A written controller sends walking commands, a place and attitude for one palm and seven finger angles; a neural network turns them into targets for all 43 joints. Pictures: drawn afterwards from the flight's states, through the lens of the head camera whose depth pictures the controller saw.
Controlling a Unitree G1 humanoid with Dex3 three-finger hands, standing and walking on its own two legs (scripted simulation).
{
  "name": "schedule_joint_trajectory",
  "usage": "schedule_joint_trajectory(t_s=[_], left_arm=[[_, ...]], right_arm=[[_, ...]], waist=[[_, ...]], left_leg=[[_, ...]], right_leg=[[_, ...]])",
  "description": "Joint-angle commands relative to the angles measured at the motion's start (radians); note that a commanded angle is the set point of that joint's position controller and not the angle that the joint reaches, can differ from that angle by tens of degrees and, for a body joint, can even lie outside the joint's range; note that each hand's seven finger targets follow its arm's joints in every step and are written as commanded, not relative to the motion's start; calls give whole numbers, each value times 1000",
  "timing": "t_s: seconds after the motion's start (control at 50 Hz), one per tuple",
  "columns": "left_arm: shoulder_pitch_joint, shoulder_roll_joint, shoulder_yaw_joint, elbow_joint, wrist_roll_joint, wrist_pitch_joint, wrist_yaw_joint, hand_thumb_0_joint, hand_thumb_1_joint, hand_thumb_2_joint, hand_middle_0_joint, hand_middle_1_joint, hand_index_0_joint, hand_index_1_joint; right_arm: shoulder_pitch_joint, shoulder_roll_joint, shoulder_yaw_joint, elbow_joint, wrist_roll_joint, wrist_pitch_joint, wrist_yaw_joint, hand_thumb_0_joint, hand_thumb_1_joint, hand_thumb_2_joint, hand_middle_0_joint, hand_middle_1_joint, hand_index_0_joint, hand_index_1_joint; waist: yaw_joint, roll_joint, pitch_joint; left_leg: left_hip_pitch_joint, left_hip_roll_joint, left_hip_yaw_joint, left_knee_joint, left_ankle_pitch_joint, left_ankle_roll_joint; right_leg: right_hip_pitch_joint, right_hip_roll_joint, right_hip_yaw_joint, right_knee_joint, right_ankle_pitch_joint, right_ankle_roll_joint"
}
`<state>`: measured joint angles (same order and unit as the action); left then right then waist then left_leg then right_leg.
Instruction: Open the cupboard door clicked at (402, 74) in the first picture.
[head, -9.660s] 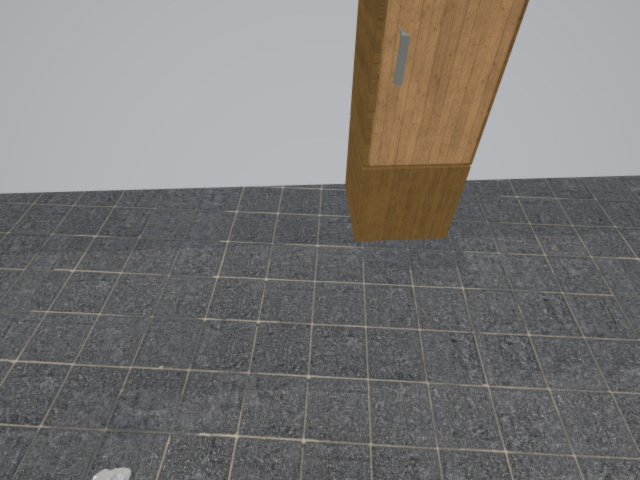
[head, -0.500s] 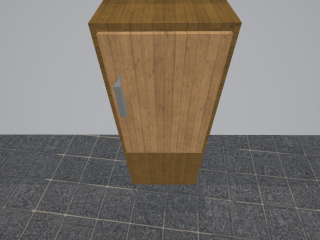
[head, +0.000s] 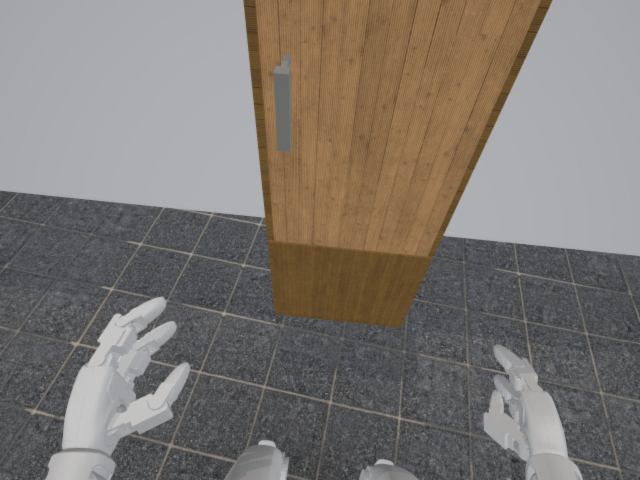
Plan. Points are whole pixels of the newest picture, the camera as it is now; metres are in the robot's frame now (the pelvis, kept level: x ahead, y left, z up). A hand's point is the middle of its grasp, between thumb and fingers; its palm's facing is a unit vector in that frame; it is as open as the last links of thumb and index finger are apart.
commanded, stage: raise the hand with hooked fingers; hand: left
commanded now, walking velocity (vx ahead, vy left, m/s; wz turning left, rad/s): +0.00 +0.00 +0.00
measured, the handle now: (285, 104) +0.63 +0.13 +0.12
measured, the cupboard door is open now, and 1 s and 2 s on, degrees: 0 0 0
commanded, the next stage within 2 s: move the hooked fingers beside the handle in 1.58 s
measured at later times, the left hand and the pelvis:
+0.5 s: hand (122, 307) +0.27 +0.25 +0.09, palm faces +0.04 -1.00 -0.07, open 12.2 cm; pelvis +0.01 +0.04 +0.02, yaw -1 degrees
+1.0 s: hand (89, 242) +0.32 +0.29 +0.13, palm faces +0.06 -1.00 -0.04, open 13.9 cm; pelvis +0.03 +0.02 +0.05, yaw +0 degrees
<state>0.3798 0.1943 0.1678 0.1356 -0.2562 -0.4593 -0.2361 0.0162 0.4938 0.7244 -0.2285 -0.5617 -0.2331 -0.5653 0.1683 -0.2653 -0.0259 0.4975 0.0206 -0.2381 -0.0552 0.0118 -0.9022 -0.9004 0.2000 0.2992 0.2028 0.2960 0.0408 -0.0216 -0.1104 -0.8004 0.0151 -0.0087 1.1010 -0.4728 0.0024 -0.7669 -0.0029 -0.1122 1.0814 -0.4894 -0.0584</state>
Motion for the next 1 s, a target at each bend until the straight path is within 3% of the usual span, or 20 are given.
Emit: schedule_joint_trajectory(t_s=[0.0,0.02,0.06,0.1,0.12,0.16,0.18,0.22,0.24,0.32,0.36,0.4,0.42,0.48,0.5,0.52,0.66,0.78,0.86,0.98], left_arm=[[-331,142,-37,-412,19,-126,7,0,270,630,-245,-705,-245,-705],[-335,148,-44,-359,14,-95,-15,0,247,620,-247,-720,-247,-720],[-291,177,-16,-234,11,-15,-51,0,200,600,-250,-750,-250,-750],[-238,187,26,-139,-9,87,-77,0,153,580,-253,-780,-253,-780],[-190,203,66,-99,-24,138,-85,0,130,570,-255,-795,-255,-795],[-185,219,121,-162,-54,201,-73,0,83,550,-258,-825,-258,-825],[-177,227,152,-194,-66,212,-53,0,60,540,-260,-840,-260,-840],[-160,233,189,-252,-73,196,-8,0,13,520,-263,-870,-263,-870],[-184,234,192,-298,-65,169,13,0,-10,510,-265,-885,-265,-885],[-248,216,139,-302,-26,61,49,0,-103,470,-272,-945,-272,-945],[-278,200,101,-287,-9,34,28,0,-150,450,-275,-975,-275,-975],[-315,210,95,-267,-15,39,-7,0,-197,430,-278,-1005,-278,-1005],[-326,221,94,-236,-23,58,-32,0,-220,420,-280,-1020,-280,-1020],[-326,277,154,-266,-44,95,-65,0,-290,390,-285,-1065,-285,-1065],[-317,292,174,-265,-50,109,-67,0,-313,380,-287,-1080,-287,-1080],[-314,330,213,-254,-57,124,-70,0,-337,370,-288,-1095,-288,-1095],[-421,317,229,-175,-71,159,-67,0,-500,300,-300,-1200,-300,-1200],[-495,363,247,-100,-80,206,-150,0,-500,300,-300,-1200,-300,-1200],[-585,427,308,-53,-100,213,-183,0,-500,300,-300,-1200,-300,-1200],[-666,473,342,6,-109,202,-210,0,-500,300,-300,-1200,-300,-1200]], right_arm=[[17,-105,0,-98,-4,-67,-28,0,-900,-900,200,300,200,300],[21,-116,7,-88,-3,-65,-31,0,-900,-900,200,300,200,300],[25,-123,14,-78,7,-63,-36,0,-900,-900,200,300,200,300],[19,-127,15,-91,19,-54,-41,0,-900,-900,200,300,200,300],[2,-125,16,-104,24,-51,-43,0,-900,-900,200,300,200,300],[-15,-116,17,-130,26,-45,-41,0,-900,-900,200,300,200,300],[-16,-109,15,-134,23,-44,-40,0,-900,-900,200,300,200,300],[-13,-97,17,-132,10,-46,-33,0,-900,-900,200,300,200,300],[0,-93,17,-127,6,-49,-26,0,-900,-900,200,300,200,300],[32,-110,15,-90,-10,-60,-9,0,-900,-900,200,300,200,300],[47,-122,11,-77,-7,-68,-8,0,-900,-900,200,300,200,300],[57,-134,8,-68,0,-74,-14,0,-900,-900,200,300,200,300],[60,-143,10,-67,3,-72,-19,0,-900,-900,200,300,200,300],[63,-146,2,-69,13,-77,-34,0,-900,-900,200,300,200,300],[65,-145,4,-70,15,-77,-37,0,-900,-900,200,300,200,300],[67,-149,6,-68,12,-73,-38,0,-900,-900,200,300,200,300],[51,-135,19,-56,17,-55,-35,0,-900,-900,200,300,200,300],[59,-146,21,-56,23,-46,-44,0,-900,-900,200,300,200,300],[51,-147,28,-47,22,-38,-53,0,-900,-900,200,300,200,300],[47,-147,31,-36,23,-34,-56,0,-900,-900,200,300,200,300]], waist=[[-106,175,-147],[-115,154,-131],[-107,92,-101],[-73,28,-99],[-34,39,-108],[1,58,-173],[11,32,-202],[25,29,-219],[20,71,-221],[-35,74,-115],[-58,118,-123],[-68,126,-138],[-72,96,-119],[-45,129,-222],[-39,114,-227],[-25,119,-225],[-39,138,-119],[-41,98,-176],[-40,87,-158],[-36,120,-166]], left_leg=[[154,-6,-40,-183,39,38],[140,-5,-52,-186,37,38],[104,-7,-60,-210,7,33],[87,-15,-60,-252,-9,28],[96,-20,-59,-274,11,25],[144,-26,-49,-310,55,20],[162,-24,-47,-319,90,19],[193,-18,-53,-329,176,15],[216,-15,-52,-332,204,11],[221,0,-63,-326,186,10],[244,3,-66,-328,157,7],[253,3,-75,-338,116,6],[246,3,-83,-345,112,7],[321,1,-80,-361,193,2],[335,3,-82,-366,239,-1],[335,-1,-81,-365,270,-3],[362,1,-70,-399,327,-13],[397,-6,-53,-406,354,2],[400,-12,-49,-418,343,8],[413,-18,-37,-428,335,14]], right_leg=[[21,17,123,-237,-17,21],[22,25,110,-233,-3,22],[45,24,102,-263,-31,31],[93,22,96,-299,-60,38],[131,24,87,-304,-46,32],[192,17,70,-313,-1,34],[221,17,63,-314,29,36],[247,27,43,-289,120,30],[236,26,38,-281,147,28],[142,35,29,-265,131,23],[111,32,29,-264,110,25],[116,29,33,-276,94,27],[125,34,33,-280,99,25],[196,28,35,-300,159,27],[217,27,30,-303,190,27],[235,32,31,-303,214,23],[240,36,22,-342,264,25],[311,35,40,-381,322,27],[336,36,48,-406,331,24],[367,31,68,-434,332,25]])
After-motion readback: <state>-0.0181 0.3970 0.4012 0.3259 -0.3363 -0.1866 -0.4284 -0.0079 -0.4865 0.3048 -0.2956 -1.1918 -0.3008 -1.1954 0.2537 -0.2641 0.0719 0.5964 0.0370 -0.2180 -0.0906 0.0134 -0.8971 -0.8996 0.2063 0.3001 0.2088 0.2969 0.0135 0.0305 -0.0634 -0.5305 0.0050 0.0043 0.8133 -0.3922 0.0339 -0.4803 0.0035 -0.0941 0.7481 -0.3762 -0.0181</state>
